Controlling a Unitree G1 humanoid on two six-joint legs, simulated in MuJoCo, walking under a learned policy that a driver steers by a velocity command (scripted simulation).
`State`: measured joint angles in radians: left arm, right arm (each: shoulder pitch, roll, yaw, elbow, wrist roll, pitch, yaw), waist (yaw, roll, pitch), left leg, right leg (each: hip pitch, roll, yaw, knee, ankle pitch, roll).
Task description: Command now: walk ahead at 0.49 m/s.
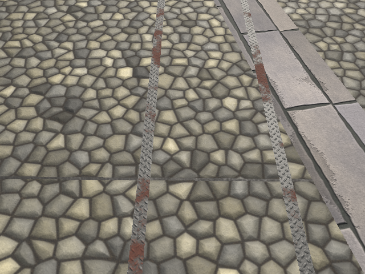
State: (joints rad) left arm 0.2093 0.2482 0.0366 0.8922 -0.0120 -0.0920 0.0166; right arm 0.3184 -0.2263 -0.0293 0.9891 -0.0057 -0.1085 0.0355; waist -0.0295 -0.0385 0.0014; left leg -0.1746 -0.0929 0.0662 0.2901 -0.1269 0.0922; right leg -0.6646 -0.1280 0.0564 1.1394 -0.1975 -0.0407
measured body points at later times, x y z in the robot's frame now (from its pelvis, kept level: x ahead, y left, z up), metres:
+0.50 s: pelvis +0.28 -0.08 +0.00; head +0.29 -0.10 +0.45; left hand +0.33 +0.18 -0.12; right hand +0.37 -0.35 -0.14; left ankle +0.29 +0.08 -0.66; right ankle +0.30 -0.16 -0.74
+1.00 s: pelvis +0.55 -0.01 -0.01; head +0.58 +0.00 +0.44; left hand +0.59 +0.25 -0.15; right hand +0.66 -0.28 -0.13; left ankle +0.61 +0.07 -0.74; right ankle +0.47 -0.17 -0.65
